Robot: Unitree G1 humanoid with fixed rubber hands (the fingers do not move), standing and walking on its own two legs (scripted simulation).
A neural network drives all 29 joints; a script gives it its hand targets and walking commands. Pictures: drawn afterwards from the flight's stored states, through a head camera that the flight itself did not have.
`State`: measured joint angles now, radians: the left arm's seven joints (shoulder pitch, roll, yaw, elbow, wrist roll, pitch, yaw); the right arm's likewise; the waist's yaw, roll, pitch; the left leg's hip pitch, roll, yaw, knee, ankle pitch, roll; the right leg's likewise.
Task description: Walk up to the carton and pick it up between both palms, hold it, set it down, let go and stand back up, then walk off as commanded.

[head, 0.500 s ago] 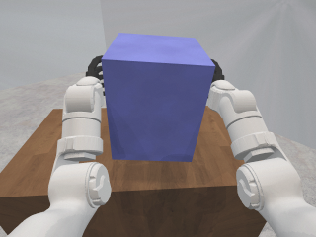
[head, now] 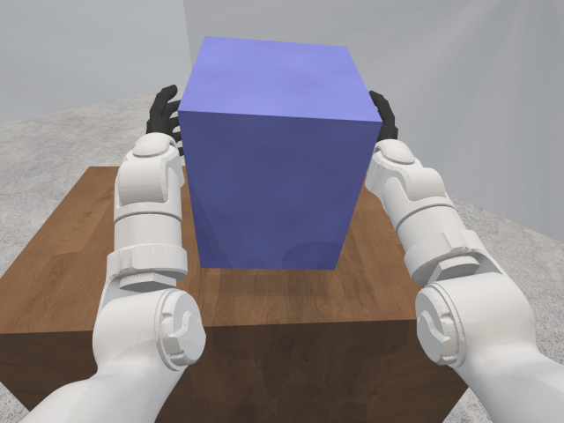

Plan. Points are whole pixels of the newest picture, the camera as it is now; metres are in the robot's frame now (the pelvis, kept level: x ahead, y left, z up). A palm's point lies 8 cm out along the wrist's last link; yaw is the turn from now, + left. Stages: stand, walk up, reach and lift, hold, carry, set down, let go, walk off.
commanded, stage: set down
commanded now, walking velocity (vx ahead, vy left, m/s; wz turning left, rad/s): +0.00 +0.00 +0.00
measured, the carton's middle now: (272, 158) +0.42 +0.03 +0.24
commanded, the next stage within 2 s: none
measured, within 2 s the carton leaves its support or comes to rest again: neither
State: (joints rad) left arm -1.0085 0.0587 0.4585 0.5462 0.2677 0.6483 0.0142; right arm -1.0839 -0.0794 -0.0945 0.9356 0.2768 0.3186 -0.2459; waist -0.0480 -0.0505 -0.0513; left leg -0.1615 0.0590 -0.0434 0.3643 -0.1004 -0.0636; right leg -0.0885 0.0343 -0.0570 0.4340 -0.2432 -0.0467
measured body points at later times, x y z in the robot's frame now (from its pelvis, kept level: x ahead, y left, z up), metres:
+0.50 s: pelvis +0.00 +0.00 +0.00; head -0.05 +0.02 +0.45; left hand +0.41 +0.18 +0.25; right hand +0.43 -0.11 +0.25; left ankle +0.07 +0.17 -0.74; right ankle +0.00 -0.08 -0.74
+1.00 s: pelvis +0.01 +0.00 +0.00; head -0.03 +0.01 +0.45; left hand +0.42 +0.18 +0.22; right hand +0.45 -0.11 +0.23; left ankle +0.07 +0.17 -0.74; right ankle +0.00 -0.08 -0.74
